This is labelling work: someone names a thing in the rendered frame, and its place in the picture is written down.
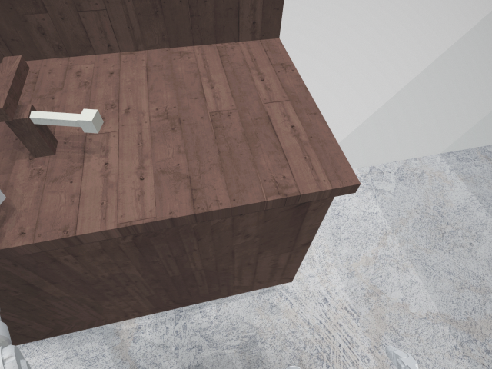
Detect tap lever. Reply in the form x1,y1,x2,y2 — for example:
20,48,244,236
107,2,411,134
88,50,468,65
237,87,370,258
30,109,104,133

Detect right robot hand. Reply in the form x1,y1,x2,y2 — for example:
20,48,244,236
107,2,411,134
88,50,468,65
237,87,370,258
385,345,418,369

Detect counter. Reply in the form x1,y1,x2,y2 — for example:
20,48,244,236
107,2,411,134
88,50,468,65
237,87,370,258
0,0,361,346

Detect robot left upper arm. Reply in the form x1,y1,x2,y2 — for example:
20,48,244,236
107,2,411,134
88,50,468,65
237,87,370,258
0,344,31,369

